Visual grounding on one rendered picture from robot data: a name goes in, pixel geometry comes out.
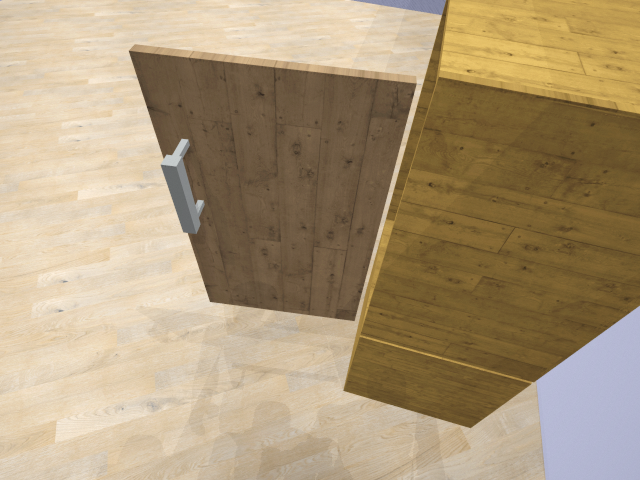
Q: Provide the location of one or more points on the cupboard door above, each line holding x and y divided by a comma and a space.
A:
294, 163

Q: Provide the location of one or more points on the handle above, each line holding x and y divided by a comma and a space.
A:
176, 177

